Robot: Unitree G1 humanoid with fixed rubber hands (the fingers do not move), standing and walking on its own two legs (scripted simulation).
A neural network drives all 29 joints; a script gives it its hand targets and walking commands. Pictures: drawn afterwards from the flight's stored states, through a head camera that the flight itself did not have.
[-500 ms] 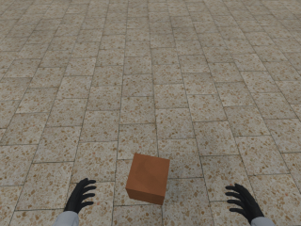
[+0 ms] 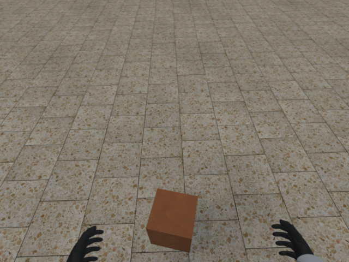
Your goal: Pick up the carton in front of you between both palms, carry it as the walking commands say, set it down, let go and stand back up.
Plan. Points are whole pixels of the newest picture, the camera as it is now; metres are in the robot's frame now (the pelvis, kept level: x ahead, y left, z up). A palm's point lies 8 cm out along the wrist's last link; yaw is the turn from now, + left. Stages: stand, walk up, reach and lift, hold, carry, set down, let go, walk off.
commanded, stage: stand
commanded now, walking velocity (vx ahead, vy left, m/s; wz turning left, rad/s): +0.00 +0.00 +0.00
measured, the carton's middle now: (173, 220) +0.43 +0.04 -0.64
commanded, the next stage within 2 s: none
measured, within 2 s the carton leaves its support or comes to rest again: neither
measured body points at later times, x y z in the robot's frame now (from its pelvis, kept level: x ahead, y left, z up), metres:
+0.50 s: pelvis +0.02 +0.01 +0.01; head +0.02 +0.02 +0.46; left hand +0.14 +0.31 -0.10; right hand +0.16 -0.28 -0.10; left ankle +0.01 +0.12 -0.73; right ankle -0.03 -0.11 -0.73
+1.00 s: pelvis +0.02 +0.01 +0.01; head +0.01 +0.02 +0.46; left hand +0.11 +0.33 -0.11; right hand +0.13 -0.29 -0.10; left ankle +0.01 +0.12 -0.73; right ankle -0.03 -0.11 -0.73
